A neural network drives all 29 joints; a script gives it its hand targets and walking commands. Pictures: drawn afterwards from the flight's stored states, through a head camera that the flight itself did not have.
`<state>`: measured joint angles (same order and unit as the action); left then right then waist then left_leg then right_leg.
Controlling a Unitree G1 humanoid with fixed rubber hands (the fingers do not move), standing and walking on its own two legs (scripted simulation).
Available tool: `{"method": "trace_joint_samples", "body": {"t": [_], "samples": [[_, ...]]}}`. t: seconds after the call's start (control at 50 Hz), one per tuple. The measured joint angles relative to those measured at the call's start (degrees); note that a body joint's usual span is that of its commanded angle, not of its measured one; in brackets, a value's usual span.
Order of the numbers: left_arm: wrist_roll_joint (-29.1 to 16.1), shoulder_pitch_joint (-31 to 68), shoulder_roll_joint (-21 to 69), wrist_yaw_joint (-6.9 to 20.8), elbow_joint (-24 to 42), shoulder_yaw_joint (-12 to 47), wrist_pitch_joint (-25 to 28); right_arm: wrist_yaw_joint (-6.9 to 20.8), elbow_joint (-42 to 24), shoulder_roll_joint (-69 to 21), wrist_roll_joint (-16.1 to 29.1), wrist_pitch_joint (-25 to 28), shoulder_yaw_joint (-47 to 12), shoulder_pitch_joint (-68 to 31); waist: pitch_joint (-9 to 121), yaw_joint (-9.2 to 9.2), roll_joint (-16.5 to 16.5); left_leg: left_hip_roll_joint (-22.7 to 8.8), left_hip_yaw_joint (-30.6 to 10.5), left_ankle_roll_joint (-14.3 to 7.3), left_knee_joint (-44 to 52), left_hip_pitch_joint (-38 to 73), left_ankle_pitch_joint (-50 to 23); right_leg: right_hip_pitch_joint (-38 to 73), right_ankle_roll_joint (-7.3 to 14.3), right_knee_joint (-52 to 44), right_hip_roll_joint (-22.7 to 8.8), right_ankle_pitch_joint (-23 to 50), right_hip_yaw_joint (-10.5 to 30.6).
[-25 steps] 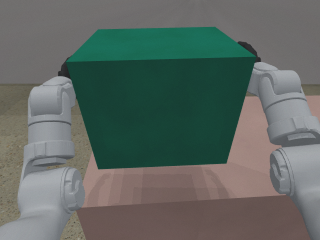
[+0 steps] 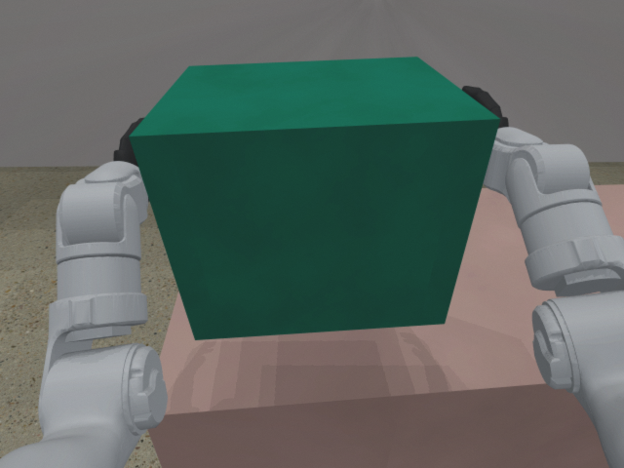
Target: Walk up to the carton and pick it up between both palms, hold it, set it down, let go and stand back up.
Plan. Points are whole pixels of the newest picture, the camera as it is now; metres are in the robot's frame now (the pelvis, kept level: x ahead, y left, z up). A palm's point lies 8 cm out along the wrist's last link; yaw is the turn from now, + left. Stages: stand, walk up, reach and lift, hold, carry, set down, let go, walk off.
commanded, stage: hold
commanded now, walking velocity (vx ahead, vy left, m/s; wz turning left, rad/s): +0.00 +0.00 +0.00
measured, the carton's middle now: (312, 190) +0.40 +0.00 +0.25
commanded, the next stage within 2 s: none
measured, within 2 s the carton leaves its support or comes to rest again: neither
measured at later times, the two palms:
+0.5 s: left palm (134, 175) +0.35 +0.20 +0.30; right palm (494, 143) +0.36 -0.20 +0.33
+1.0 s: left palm (131, 173) +0.35 +0.21 +0.30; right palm (491, 141) +0.36 -0.20 +0.33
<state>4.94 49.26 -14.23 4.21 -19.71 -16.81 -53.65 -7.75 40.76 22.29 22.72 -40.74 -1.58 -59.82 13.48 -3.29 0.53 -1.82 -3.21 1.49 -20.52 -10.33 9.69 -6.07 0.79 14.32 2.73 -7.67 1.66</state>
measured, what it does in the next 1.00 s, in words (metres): stands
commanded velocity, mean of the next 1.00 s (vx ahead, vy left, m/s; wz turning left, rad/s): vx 0.00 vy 0.00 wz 0.00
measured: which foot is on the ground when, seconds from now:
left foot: down 0.00-1.00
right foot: down 0.00-1.00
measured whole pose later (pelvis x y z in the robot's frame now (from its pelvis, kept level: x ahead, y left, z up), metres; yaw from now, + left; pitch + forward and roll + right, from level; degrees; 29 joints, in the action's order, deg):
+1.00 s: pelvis +0.00 +0.00 +0.00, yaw +0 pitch +0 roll -1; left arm 4.5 51.7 -15.0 4.2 -24.0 -16.8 -52.5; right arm -7.5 43.8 22.4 22.0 -40.9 -1.7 -62.2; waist 14.3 -2.8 0.4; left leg -1.8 -3.4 1.7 -20.1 -10.8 9.1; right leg -6.8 0.9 14.5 3.0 -7.3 2.3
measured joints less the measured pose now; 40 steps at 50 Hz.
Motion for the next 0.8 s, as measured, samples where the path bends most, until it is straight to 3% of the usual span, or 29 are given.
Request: {"method": "trace_joint_samples", "body": {"t": [0.18,0.8], "samples": [[0.3,-0.1,0.6,-0.2,0.8,-0.6,-0.6,0.0,-0.4,0.2,0.2,-0.5,0.3,0.0,-0.1,0.09,-0.1,-0.1,0.3,0.0,-0.1,0.3,0.1,0.1,0.0,0.2,0.1,0.0,0.5],[-0.7,3.2,-1.0,0.0,-5.6,-0.3,1.6,0.5,3.6,-0.3,-1.7,-0.1,0.3,-2.9,0.8,0.81,-0.1,-0.2,-0.3,0.4,0.5,-0.8,-0.9,-1.3,0.3,0.5,0.4,0.4,0.4]]}}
